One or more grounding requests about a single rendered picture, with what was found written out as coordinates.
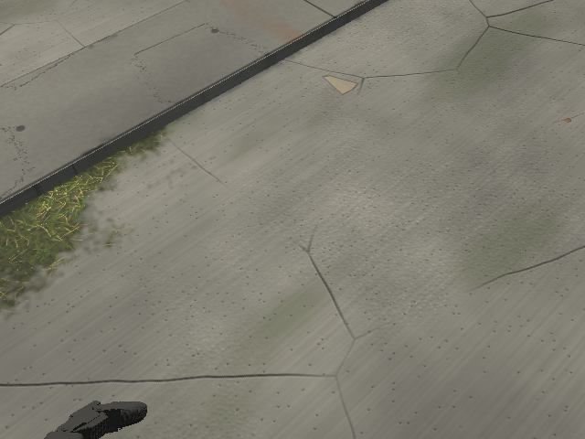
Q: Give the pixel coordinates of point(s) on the left robot hand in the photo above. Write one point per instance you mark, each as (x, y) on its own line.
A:
(95, 420)

